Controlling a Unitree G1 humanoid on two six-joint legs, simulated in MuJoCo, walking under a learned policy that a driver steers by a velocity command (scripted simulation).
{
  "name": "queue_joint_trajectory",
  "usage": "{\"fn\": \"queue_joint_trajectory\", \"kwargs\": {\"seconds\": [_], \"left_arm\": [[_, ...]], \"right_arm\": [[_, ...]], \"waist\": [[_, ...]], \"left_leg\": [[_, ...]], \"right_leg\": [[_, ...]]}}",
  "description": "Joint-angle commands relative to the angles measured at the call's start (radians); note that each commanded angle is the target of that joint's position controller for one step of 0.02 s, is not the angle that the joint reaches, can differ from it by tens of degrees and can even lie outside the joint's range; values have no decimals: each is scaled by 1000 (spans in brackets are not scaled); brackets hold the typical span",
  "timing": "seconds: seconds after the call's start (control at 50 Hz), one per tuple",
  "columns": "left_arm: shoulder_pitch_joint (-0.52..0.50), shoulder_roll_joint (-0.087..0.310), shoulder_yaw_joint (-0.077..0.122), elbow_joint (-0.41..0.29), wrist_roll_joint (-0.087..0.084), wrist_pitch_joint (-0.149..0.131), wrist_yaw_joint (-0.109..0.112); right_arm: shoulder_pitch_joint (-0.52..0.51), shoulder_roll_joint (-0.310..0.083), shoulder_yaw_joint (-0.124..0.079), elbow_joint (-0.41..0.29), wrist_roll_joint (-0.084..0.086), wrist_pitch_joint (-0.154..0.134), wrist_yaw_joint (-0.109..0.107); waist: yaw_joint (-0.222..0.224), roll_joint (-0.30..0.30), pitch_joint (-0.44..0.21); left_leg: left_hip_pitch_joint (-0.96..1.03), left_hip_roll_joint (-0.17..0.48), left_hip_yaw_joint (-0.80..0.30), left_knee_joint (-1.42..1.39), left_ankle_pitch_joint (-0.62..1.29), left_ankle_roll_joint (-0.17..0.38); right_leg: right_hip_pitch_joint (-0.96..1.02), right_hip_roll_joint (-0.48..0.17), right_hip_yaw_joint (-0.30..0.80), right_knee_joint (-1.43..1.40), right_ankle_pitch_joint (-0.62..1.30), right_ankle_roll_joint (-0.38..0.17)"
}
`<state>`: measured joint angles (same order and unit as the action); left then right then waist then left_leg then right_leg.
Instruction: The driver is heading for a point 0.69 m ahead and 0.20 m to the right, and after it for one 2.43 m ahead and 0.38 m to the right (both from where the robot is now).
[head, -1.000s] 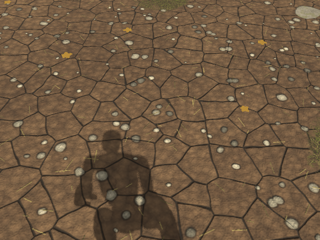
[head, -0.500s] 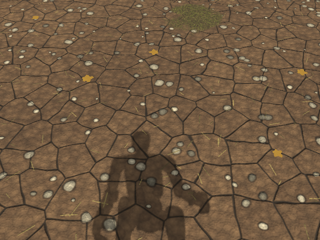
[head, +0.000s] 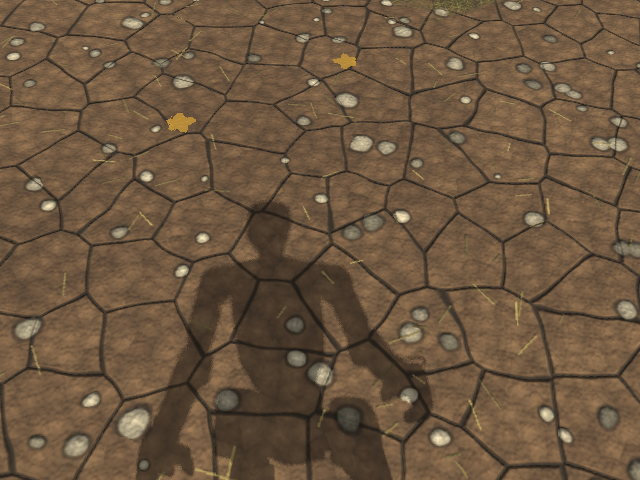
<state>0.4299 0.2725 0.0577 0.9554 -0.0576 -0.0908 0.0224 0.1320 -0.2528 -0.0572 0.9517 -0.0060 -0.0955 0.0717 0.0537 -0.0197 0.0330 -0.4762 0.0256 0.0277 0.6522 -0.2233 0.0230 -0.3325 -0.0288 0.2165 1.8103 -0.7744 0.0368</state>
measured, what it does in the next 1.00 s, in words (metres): walks ahead: right foot, then left foot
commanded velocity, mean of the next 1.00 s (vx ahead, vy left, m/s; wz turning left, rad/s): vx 0.50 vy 0.00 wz -0.14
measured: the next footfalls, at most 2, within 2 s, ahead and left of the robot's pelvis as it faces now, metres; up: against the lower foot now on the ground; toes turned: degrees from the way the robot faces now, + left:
right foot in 0.40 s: +0.41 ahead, -0.12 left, +0.00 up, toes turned -2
left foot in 0.94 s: +0.68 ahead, +0.10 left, +0.00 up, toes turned -10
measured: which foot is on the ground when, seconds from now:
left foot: down 0.00-0.40, up 0.42-0.92, down 0.94-1.00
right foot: up 0.00-0.38, down 0.40-0.94, up 0.96-1.00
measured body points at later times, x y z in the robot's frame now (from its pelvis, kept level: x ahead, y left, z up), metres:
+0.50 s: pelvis +0.29 -0.04 +0.01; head +0.31 -0.05 +0.46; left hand +0.46 +0.22 -0.09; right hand +0.31 -0.31 -0.14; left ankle +0.15 +0.10 -0.63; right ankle +0.37 -0.12 -0.72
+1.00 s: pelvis +0.55 +0.01 +0.01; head +0.59 +0.01 +0.46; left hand +0.59 +0.28 -0.13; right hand +0.71 -0.26 -0.08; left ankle +0.64 +0.11 -0.72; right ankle +0.39 -0.11 -0.66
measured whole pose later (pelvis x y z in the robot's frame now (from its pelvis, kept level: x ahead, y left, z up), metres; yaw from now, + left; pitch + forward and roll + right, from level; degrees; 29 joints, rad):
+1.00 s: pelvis +0.55 +0.01 +0.01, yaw -10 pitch +3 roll +1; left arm 0.39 0.25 0.07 0.92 -0.04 -0.07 0.02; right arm 0.02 -0.24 -0.06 0.84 0.00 -0.13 0.02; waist 0.06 -0.02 0.01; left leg -0.42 -0.01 0.02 0.50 -0.14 0.02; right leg -0.27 0.02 0.11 0.95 -0.49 -0.03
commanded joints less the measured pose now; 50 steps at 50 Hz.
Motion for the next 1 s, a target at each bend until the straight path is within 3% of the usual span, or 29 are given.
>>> {"fn": "queue_joint_trajectory", "kwargs": {"seconds": [0.02,0.04,0.06,0.08,0.12,0.14,0.18,0.24,0.3,0.34,0.38,0.4,0.42,0.44,0.46,0.48,0.5,0.54,0.58,0.66,0.74,0.82,0.88,0.9,0.92,0.94,0.96,0.98,1.0], "left_arm": [[33,41,-9,-115,-18,-19,27],[-22,62,0,-132,-13,-5,33],[-80,42,0,-135,23,23,33],[-72,26,4,-138,35,36,24],[-159,25,9,-185,48,24,17],[-206,20,6,-208,54,15,8],[-270,-16,-8,-223,53,9,-10],[-388,-20,-8,-254,45,12,-32],[-488,-16,-3,-286,42,3,-56],[-469,2,7,-288,42,0,-62],[-268,63,43,-231,49,2,-59],[-72,132,69,-184,52,5,-48],[22,236,88,-161,56,3,-51],[55,164,69,-151,47,3,-52],[-52,127,56,-161,45,-3,-48],[-146,98,45,-182,51,-4,-46],[-207,74,39,-187,61,-7,-50],[-244,51,34,-183,64,-15,-52],[-212,72,39,-162,60,-20,-45],[-111,99,43,-119,47,-16,-25],[-51,107,44,-87,38,-9,-14],[8,111,47,-55,31,3,-11],[-7,130,56,-53,30,16,-1],[-23,124,55,-59,29,20,0],[-45,96,45,-74,33,20,-1],[-75,43,26,-112,49,18,-3],[58,-50,1,-143,25,1,-6],[47,61,24,-119,4,-4,-3],[-37,118,40,-135,5,-1,-2]], "right_arm": [[260,-204,-41,25,13,20,-19],[151,-172,-24,-17,-6,-9,-24],[67,-128,-9,-18,-16,-23,-26],[65,-95,3,-12,-20,-26,-30],[81,-126,-5,-5,-17,-28,-62],[118,-112,-2,5,-11,-27,-77],[167,-133,-12,16,11,-14,-93],[251,-143,-22,40,37,9,-98],[301,-139,-26,62,34,29,-95],[289,-152,-33,60,29,37,-91],[237,-150,-32,43,29,41,-86],[211,-128,-21,20,15,38,-87],[339,-6,17,12,6,13,-76],[296,-79,-1,19,24,-13,-62],[186,-139,-20,-19,47,-21,-63],[112,-137,-21,-41,45,-20,-71],[94,-125,-27,-40,27,-11,-79],[140,-94,-30,-28,20,18,-86],[128,-68,-27,-33,16,30,-88],[-31,-74,-32,-91,-1,18,-87],[-155,-53,-22,-127,9,7,-75],[-261,-58,-11,-172,25,-10,-61],[-218,-109,-24,-175,32,-33,-52],[-147,-127,-33,-156,29,-38,-53],[-10,-168,-53,-120,18,-44,-59],[178,-242,-73,-96,5,-46,-68],[243,-311,-90,-73,-3,-30,-63],[216,-196,-61,-86,2,-27,-62],[153,-125,-42,-104,8,-26,-63]], "waist": [[-71,67,-322],[-40,76,-235],[-5,43,-82],[8,69,-44],[-2,161,-6],[-15,171,-14],[-43,136,-49],[-92,59,-17],[-119,54,37],[-93,73,16],[21,78,-96],[96,13,-216],[48,-233,-382],[74,-209,-415],[56,-160,-229],[26,-65,-135],[-12,-19,-79],[-71,-47,-84],[-79,-47,-76],[-46,-23,-22],[-11,-49,-3],[22,-69,30],[-16,-104,6],[-55,-110,-26],[-113,-94,-118],[-190,26,-277],[-122,350,-396],[-135,261,-345],[-141,178,-215]], "left_leg": [[661,428,-677,-305,151,291],[448,487,-702,-292,168,300],[174,413,-548,-304,325,255],[68,324,-396,-323,324,221],[57,237,-272,-375,446,221],[82,213,-216,-381,535,213],[179,194,-149,-397,575,206],[348,216,-137,-405,469,181],[467,227,-127,-384,401,161],[489,229,-113,-334,492,146],[435,166,-56,-117,721,109],[245,106,-10,158,551,70],[-122,-64,-5,575,-99,8],[-262,-64,-149,674,-347,20],[-352,-10,-133,689,-285,34],[-323,42,-108,634,-191,41],[-263,74,-102,562,-132,38],[-126,109,-113,473,-69,37],[-117,112,-98,401,-17,25],[-213,92,-95,157,196,-16],[-127,39,-76,-46,333,-40],[-94,12,-73,-155,276,-42],[10,1,-75,-222,180,-20],[111,-7,-61,-251,164,-2],[320,19,-78,-235,162,33],[609,205,-252,-206,150,95],[901,428,-681,-297,4,251],[850,410,-729,-343,-136,243],[719,367,-550,-352,-95,191]], "right_leg": [[-631,-52,-148,124,255,-29],[-599,-90,-64,-48,416,-68],[-488,-126,-92,-200,460,-51],[-388,-151,-75,-370,490,-45],[-354,-146,-104,-629,588,-17],[-324,-140,-119,-762,663,-14],[-268,-99,-168,-965,760,-20],[-313,-59,-206,-1122,801,-48],[-354,-32,-226,-1219,774,-89],[-263,-3,-249,-1250,709,-116],[47,54,-292,-1272,713,-157],[350,-64,-144,-1246,792,-213],[707,-334,351,-1354,632,-388],[744,-357,553,-1487,465,-392],[605,-325,417,-1511,425,-338],[437,-288,289,-1536,491,-308],[291,-254,196,-1564,585,-289],[156,-205,93,-1623,642,-265],[118,-190,37,-1662,673,-273],[156,-172,6,-1690,687,-269],[141,-137,-45,-1662,698,-237],[197,-163,3,-1604,662,-238],[248,-191,67,-1521,700,-219],[242,-171,63,-1461,759,-203],[181,-114,29,-1314,834,-175],[7,-31,-50,-1001,670,-135],[-358,90,-141,-684,206,-76],[-462,20,-57,-537,201,-76],[-490,-21,-64,-519,288,-83]]}}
